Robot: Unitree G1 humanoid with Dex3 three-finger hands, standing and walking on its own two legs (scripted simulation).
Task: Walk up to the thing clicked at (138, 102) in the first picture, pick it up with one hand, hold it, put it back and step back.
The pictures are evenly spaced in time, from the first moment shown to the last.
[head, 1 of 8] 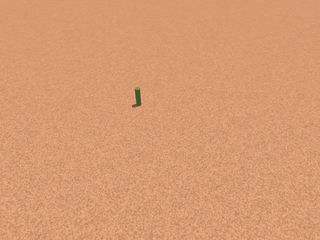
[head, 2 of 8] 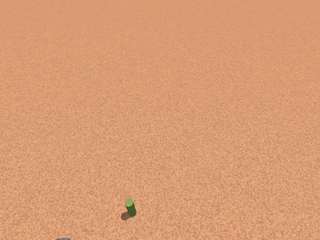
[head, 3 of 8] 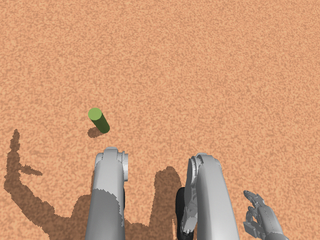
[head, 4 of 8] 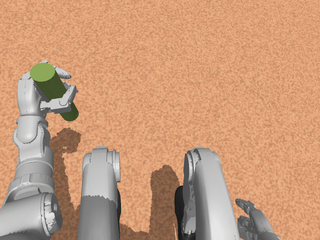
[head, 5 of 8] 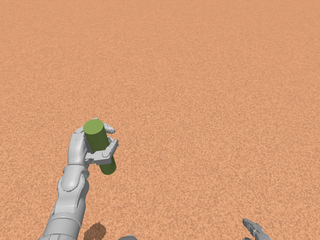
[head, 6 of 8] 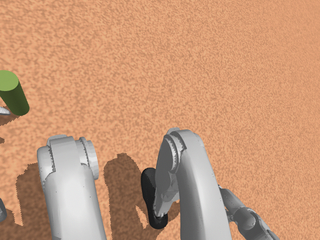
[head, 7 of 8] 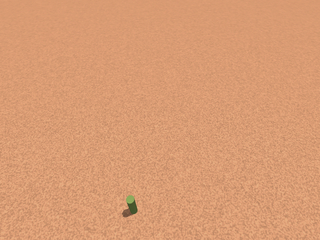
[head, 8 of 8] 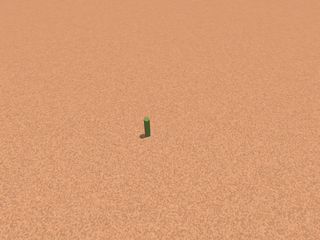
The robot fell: no
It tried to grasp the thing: yes
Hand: left
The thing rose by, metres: 0.68
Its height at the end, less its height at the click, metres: +0.00
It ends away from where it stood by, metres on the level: 0.02
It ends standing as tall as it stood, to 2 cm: yes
